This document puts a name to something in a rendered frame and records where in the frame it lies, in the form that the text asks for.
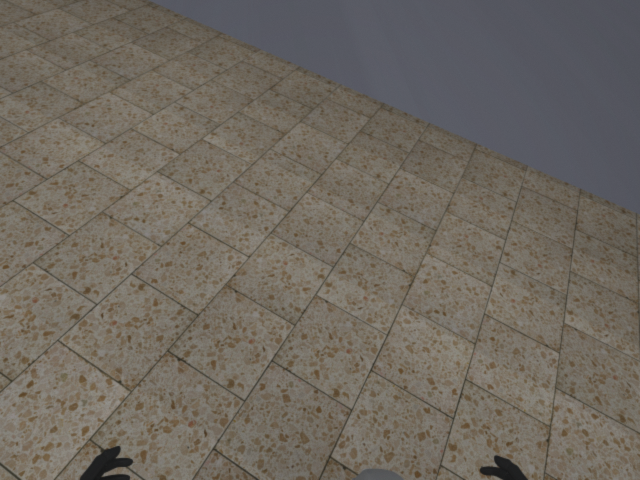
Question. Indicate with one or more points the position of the right robot hand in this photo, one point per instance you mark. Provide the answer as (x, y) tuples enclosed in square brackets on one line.
[(507, 470)]

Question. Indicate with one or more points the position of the left robot hand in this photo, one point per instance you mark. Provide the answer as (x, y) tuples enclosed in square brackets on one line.
[(106, 462)]

